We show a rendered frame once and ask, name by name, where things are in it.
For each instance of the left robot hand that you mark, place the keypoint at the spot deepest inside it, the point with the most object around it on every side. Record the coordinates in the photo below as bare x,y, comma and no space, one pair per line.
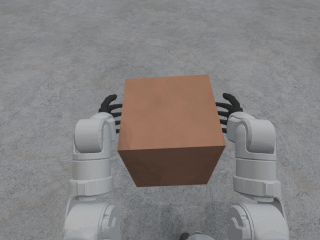
105,107

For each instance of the robot right forearm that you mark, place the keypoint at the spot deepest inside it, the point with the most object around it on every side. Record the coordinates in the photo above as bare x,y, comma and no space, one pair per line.
255,150

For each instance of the robot right upper arm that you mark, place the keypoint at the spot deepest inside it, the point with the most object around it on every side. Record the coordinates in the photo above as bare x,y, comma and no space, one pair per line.
256,221

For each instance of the carton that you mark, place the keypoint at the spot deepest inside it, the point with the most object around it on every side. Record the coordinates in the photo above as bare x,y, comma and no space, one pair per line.
170,132

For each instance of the right robot shin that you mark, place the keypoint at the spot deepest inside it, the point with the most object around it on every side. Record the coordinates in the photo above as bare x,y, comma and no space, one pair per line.
196,232

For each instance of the robot left upper arm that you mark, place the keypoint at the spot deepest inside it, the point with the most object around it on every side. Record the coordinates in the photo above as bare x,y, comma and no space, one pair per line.
92,221

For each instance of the right robot hand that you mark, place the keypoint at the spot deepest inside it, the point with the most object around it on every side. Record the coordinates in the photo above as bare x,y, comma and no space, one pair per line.
235,107

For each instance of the robot left forearm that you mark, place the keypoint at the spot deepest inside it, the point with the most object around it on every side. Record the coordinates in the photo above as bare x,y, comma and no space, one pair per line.
91,152

